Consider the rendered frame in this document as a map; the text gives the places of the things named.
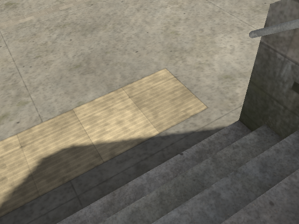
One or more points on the stairs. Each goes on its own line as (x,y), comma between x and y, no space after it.
(234,176)

